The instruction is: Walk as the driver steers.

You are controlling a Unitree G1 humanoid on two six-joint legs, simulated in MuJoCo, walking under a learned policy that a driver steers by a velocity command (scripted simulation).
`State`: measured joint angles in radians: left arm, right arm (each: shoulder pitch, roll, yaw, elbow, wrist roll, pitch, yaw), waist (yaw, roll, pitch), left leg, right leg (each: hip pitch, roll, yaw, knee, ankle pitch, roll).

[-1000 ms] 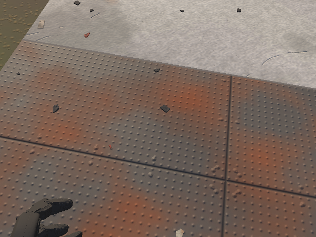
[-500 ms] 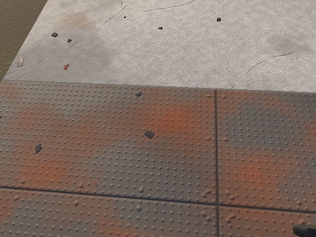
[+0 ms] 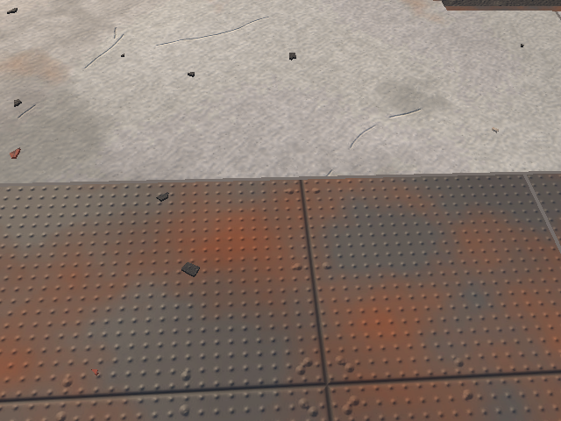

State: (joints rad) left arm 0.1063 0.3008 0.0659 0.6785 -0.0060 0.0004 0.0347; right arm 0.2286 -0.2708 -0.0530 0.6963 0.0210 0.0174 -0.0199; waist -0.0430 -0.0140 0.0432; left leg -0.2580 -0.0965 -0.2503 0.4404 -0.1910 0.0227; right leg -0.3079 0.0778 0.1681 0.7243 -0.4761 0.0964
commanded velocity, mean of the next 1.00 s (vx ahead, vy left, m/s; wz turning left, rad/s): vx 0.27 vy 0.00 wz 0.01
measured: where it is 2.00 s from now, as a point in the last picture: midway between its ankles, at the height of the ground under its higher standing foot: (208, 276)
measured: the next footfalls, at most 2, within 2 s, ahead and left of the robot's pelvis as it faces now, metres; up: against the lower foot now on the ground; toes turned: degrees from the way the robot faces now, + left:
right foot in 0.14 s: +0.05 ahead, -0.13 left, +0.00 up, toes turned +17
left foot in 0.68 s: +0.20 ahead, +0.23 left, +0.00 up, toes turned +14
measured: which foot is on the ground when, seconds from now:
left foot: down 0.00-0.14, up 0.16-0.66, down 0.68-1.00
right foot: up 0.00-0.12, down 0.14-0.68, up 0.70-1.00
